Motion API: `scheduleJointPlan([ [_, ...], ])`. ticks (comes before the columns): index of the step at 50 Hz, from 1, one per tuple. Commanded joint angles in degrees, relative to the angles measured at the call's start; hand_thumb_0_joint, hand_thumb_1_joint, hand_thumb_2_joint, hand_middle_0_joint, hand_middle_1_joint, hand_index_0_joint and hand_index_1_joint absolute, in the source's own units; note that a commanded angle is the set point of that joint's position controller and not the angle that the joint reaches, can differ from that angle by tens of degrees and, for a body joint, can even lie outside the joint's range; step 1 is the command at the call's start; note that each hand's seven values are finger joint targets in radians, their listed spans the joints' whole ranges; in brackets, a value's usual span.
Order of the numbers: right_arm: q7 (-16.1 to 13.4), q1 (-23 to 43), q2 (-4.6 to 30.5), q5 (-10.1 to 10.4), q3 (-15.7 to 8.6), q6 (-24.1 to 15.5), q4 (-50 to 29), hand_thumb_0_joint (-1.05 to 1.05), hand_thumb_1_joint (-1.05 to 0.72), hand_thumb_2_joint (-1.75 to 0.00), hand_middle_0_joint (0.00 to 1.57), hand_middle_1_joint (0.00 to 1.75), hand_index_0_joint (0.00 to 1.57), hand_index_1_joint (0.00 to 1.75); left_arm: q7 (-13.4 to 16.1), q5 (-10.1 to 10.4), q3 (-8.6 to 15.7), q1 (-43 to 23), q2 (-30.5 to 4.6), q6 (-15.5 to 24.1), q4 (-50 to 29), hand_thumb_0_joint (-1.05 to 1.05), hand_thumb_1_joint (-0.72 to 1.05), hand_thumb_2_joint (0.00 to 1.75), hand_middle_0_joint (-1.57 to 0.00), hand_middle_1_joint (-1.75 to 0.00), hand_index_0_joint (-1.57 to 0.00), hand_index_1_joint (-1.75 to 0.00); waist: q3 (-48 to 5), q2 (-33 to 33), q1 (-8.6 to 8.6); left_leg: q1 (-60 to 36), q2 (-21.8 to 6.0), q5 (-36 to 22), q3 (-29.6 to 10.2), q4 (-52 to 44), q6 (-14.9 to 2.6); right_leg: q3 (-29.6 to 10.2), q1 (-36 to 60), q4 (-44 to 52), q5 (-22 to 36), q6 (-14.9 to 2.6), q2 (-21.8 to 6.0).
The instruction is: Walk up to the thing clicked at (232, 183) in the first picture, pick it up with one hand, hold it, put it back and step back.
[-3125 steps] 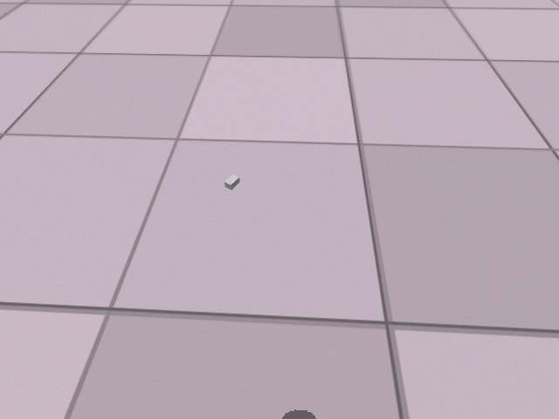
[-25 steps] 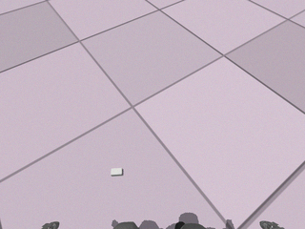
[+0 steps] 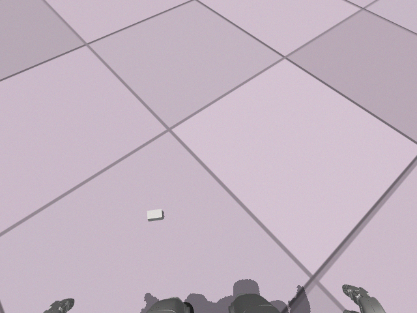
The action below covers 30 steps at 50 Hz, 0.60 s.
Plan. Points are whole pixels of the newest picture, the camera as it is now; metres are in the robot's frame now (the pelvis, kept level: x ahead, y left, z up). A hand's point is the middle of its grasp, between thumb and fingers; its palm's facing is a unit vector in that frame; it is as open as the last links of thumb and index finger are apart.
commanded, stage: step back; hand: left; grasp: from above
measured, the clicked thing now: (155, 215) +0.55 +0.24 -0.74
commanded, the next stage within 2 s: none
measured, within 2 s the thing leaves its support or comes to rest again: neither
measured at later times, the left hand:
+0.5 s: hand out of the picture -0.01 +0.24 -0.15, palm faces +0.03 -0.93 -0.36, open 7.4 cm
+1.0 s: hand out of the picture -0.26 +0.18 -0.14, palm faces -0.01 -0.91 -0.41, open 7.4 cm
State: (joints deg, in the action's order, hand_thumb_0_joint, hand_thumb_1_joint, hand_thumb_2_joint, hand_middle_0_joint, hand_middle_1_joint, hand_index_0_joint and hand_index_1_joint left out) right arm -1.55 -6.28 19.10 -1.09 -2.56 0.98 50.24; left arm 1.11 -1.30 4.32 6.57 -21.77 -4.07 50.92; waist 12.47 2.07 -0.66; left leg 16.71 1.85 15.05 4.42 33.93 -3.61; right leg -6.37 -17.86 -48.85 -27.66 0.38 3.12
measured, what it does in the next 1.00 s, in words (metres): walks backwards: right foot, then left foot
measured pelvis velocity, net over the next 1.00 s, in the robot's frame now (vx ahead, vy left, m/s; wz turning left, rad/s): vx -0.31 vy -0.09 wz -0.03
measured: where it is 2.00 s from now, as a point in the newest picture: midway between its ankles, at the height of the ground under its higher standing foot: outside the picture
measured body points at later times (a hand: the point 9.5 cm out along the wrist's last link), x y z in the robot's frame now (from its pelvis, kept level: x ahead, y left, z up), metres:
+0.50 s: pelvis -0.14 -0.02 -0.01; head -0.08 -0.01 +0.43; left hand -0.02 +0.28 -0.12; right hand -0.03 -0.34 -0.12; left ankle -0.16 +0.09 -0.73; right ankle -0.03 -0.12 -0.73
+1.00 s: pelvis -0.31 -0.09 +0.00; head -0.27 -0.11 +0.44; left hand -0.26 +0.23 -0.11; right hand -0.18 -0.40 -0.12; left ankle -0.24 +0.07 -0.68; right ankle -0.31 -0.20 -0.73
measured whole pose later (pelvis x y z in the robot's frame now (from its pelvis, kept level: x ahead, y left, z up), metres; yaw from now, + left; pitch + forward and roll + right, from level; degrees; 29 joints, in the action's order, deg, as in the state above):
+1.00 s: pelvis -0.31 -0.09 +0.00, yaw -2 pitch -3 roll +2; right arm -1.4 -6.2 23.2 -0.6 -3.4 4.1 47.9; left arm -0.9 -2.5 4.1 13.7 -20.1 -3.3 49.6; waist 8.7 -1.3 2.9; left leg 29.7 2.7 26.0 -6.6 56.2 0.1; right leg -3.8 -15.5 -39.3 -20.9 -1.2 0.1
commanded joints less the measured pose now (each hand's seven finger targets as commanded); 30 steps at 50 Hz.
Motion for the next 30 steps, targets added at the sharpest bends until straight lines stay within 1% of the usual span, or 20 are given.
scheduleJointPlan([
  [1, -0.65, -0.29, 17.3, -0.02, -4.89, -0.74, -4.17, 0.0, -0.9, -0.9, 0.2, 0.3, 0.2, 0.3, -0.01, -0.47, 2.86, 4.25, -9.73, 2.13, -4.4, 0.0, 0.9, 0.9, -0.2, -0.3, -0.2, -0.3, -17.65, -8.14, 0.46, -12.3, -17.83, -24.31, -18.82, -5.49, -8.05, 2.17, 1.17, 10.58, 3.77, -1.54, -2.03],
  [3, -0.39, 2.24, 16.96, 0.3, -4.56, -0.37, -4.29, 0.0, -0.9, -0.9, 0.2, 0.3, 0.2, 0.3, -0.24, -0.56, 3.2, 8.2, -9.51, 2.49, -2.69, 0.0, 0.9, 0.9, -0.2, -0.3, -0.2, -0.3, -17.19, -6.51, 2.66, -5.17, -15.6, -17.54, -16.36, -3.65, -4.87, 1.75, 8.76, 20.39, 13.73, -3.15, -2.44],
  [4, -0.18, 2.14, 15.95, 0.78, -4.34, -0.27, -4.43, 0.0, -0.9, -0.9, 0.2, 0.3, 0.2, 0.3, -0.26, -0.93, 3.65, 7.96, -11.65, 2.84, -3.15, 0.0, 0.9, 0.9, -0.2, -0.3, -0.2, -0.3, -17.12, -0.16, 2.2, -0.53, -10.95, -11.43, -13.22, 1.05, -2.1, -5.09, 10.26, 21.48, 21.95, -5.51, -6.31],
  [5, -0.01, 3.02, 13.96, 1.06, -3.55, -0.15, -5.01, 0.0, -0.9, -0.9, 0.2, 0.3, 0.2, 0.3, -0.36, -0.76, 4.26, 6.42, -13.8, 2.97, -4.31, 0.0, 0.9, 0.9, -0.2, -0.3, -0.2, -0.3, -14.17, 6.37, 2.18, 6.09, -3.74, -0.51, -9.13, 7.97, 1.69, -14.72, 9.55, 26.12, 25.3, -9.9, -12.98],
  [6, -0.39, 3.24, 12.4, 0.98, -3.43, 0.29, -4.76, 0.0, -0.9, -0.9, 0.2, 0.3, 0.2, 0.3, -0.49, -0.57, 4.76, 2.5, -17.84, 2.98, -6.25, 0.0, 0.9, 0.9, -0.2, -0.3, -0.2, -0.3, -11.07, 14.93, 3.18, 6.12, 3.85, 18.46, -5.77, 20.99, 3.76, -24.55, 0.57, 31.38, 26.66, -18.28, -23.48],
  [7, -0.56, 1.78, 13.56, 0.6, -3.84, 0.63, -3.98, 0.0, -0.9, -0.9, 0.2, 0.3, 0.2, 0.3, -0.3, -0.97, 4.73, 0.07, -17.53, 3.34, -7.94, 0.0, 0.9, 0.9, -0.2, -0.3, -0.2, -0.3, -8.75, 12.13, 2.45, 4.17, 3.61, 21.81, -11.12, 30.51, 4.18, -27.34, -5.19, 31.34, 28.44, -19.86, -25.1],
  [8, -0.28, -1.08, 14.24, 0.65, -3.88, 0.59, -2.99, 0.0, -0.9, -0.9, 0.2, 0.3, 0.2, 0.3, -0.13, -0.78, 4.64, -0.8, -16.03, 3.37, -8.73, 0.0, 0.9, 0.9, -0.2, -0.3, -0.2, -0.3, -8.25, 10.07, 1.43, 3.78, 2.97, 19.81, -12.63, 32.77, 3.94, -24.78, -5.85, 30.83, 29.47, -18.73, -24.06],
  [9, -0.03, -1.35, 14.58, 1.13, -3.62, 0.62, -2.42, 0.0, -0.9, -0.9, 0.2, 0.3, 0.2, 0.3, 0.04, -0.34, 4.05, -1.77, -13.95, 3.38, -9.49, 0.0, 0.9, 0.9, -0.2, -0.3, -0.2, -0.3, -8.46, 5.67, 0.99, 4.64, 4.63, 16.69, -13.69, 34.33, 3.68, -16.59, -3.34, 29.21, 32.47, -16.46, -19.04],
  [11, -0.36, -3.5, 13.26, 1.33, -2.95, 0.37, -1.37, 0.0, -0.9, -0.9, 0.2, 0.3, 0.2, 0.3, 0.34, -0.62, 3.74, -3.14, -11.59, 3.24, -9.82, 0.0, 0.9, 0.9, -0.2, -0.3, -0.2, -0.3, -9.7, 4.02, 0.27, 7.8, 6.46, 14.4, -13.27, 34.28, 4.11, -8.39, 2.41, 25.38, 38.6, -12.08, -13.63],
  [15, -1.14, -3.0, 13.15, 1.45, -2.23, -0.37, -3.19, 0.0, -0.9, -0.9, 0.2, 0.3, 0.2, 0.3, 0.49, -0.88, 3.45, 3.13, -10.66, 2.71, -10.3, 0.0, 0.9, 0.9, -0.2, -0.3, -0.2, -0.3, -15.55, 4.49, 3.42, 13.17, 4.64, 15.63, -10.78, 23.94, 5.62, -8.07, 19.49, 21.23, 44.9, -12.92, -13.58],
  [18, -1.14, -3.02, 12.46, 0.8, -2.34, -0.59, -4.21, 0.0, -0.9, -0.9, 0.2, 0.3, 0.2, 0.3, 0.6, -0.9, 3.72, 4.87, -11.18, 2.11, -10.76, 0.0, 0.9, 0.9, -0.2, -0.3, -0.2, -0.3, -17.68, 7.99, 4.24, 10.61, 2.17, 16.81, -8.22, 13.69, 5.61, -9.01, 22.48, 20.24, 46.32, -13.23, -15.34],
  [21, -0.69, -8.02, 12.34, 0.21, -2.78, -0.53, -2.63, 0.0, -0.9, -0.9, 0.2, 0.3, 0.2, 0.3, 0.33, -0.68, 3.61, 1.24, -12.45, 1.63, -12.1, 0.0, 0.9, 0.9, -0.2, -0.3, -0.2, -0.3, -19.63, 9.79, 1.44, 1.67, -0.14, 9.62, -6.15, 0.05, 3.77, -8.52, 18.15, 18.72, 39.99, -11.32, -15.29],
  [23, -0.37, -10.16, 12.91, -0.24, -3.53, -0.66, -1.52, 0.0, -0.9, -0.9, 0.2, 0.3, 0.2, 0.3, -0.13, -0.13, 3.06, -0.09, -12.77, 0.94, -12.49, 0.0, 0.9, 0.9, -0.2, -0.3, -0.2, -0.3, -18.75, 6.26, -0.57, -6.16, -0.2, -3.97, -5.77, -10.4, 2.09, -6.5, 9.64, 17.0, 29.99, -7.54, -12.69],
  [24, -0.28, -9.57, 15.66, -0.92, -4.46, -0.71, -2.01, 0.0, -0.9, -0.9, 0.2, 0.3, 0.2, 0.3, -0.4, 0.02, 2.57, 0.44, -11.4, 0.65, -12.8, 0.0, 0.9, 0.9, -0.2, -0.3, -0.2, -0.3, -17.58, -0.03, -0.48, -9.58, -6.3, -2.64, -14.67, -11.74, -0.56, -4.88, 0.57, 13.45, 19.79, -4.66, -8.96],
  [25, -0.02, -7.24, 20.62, -1.65, -5.34, -0.67, -2.92, 0.0, -0.9, -0.9, 0.2, 0.3, 0.2, 0.3, -0.41, 0.13, 2.4, -0.45, -9.43, 0.9, -13.29, 0.0, 0.9, 0.9, -0.2, -0.3, -0.2, -0.3, -14.87, -13.48, -0.77, -10.62, -18.52, -6.49, -30.64, -16.21, -5.76, 1.11, -11.4, 3.37, 0.49, -1.77, 0.29],
  [26, 0.28, -4.6, 23.88, -1.48, -5.87, -0.63, -4.05, 0.0, -0.9, -0.9, 0.2, 0.3, 0.2, 0.3, 0.45, -0.56, 3.9, -3.04, -11.81, 0.95, -13.14, 0.0, 0.9, 0.9, -0.2, -0.3, -0.2, -0.3, -12.15, -14.3, -2.14, 1.63, -25.96, -7.51, -34.36, -17.69, -12.78, -0.71, -7.82, -10.23, -9.4, -0.37, 2.41],
  [27, -0.19, -0.77, 24.0, -1.32, -6.07, -1.19, -5.28, 0.0, -0.9, -0.9, 0.2, 0.3, 0.2, 0.3, 0.65, -0.87, 4.22, -3.14, -12.47, 0.82, -12.46, 0.0, 0.9, 0.9, -0.2, -0.3, -0.2, -0.3, -9.83, -15.27, -1.48, 8.66, -28.18, -8.44, -36.69, -19.02, -15.2, -4.82, -4.95, -20.71, -8.54, -0.63, 2.07],
  [28, -0.43, 1.23, 21.61, -1.56, -5.32, -1.49, -5.52, 0.0, -0.9, -0.9, 0.2, 0.3, 0.2, 0.3, 0.37, -0.56, 4.45, -1.3, -12.47, 0.7, -11.11, 0.0, 0.9, 0.9, -0.2, -0.3, -0.2, -0.3, -9.26, -11.93, 0.31, 8.06, -25.07, -12.1, -30.66, -17.64, -13.68, -5.95, -4.62, -24.48, -5.35, -0.84, 2.76],
  [29, -0.38, 2.88, 18.66, -1.93, -4.24, -1.63, -5.92, 0.0, -0.9, -0.9, 0.2, 0.3, 0.2, 0.3, 0.06, 0.08, 4.36, 0.76, -11.45, 0.74, -9.85, 0.0, 0.9, 0.9, -0.2, -0.3, -0.2, -0.3, -9.85, -9.0, 2.01, 3.98, -19.1, -18.41, -23.08, -14.67, -10.73, -6.77, -7.14, -26.45, -2.55, -0.91, 4.2],
  [30, -0.48, 4.19, 16.55, -1.9, -3.76, -1.72, -6.3, 0.0, -0.9, -0.9, 0.2, 0.3, 0.2, 0.3, -0.14, 0.68, 4.25, 3.83, -11.01, 0.69, -8.82, 0.0, 0.9, 0.9, -0.2, -0.3, -0.2, -0.3, -10.1, -7.92, 4.07, 0.57, -14.65, -19.62, -17.47, -12.96, -7.56, -6.75, -9.97, -26.47, 0.67, -1.16, 4.76],
])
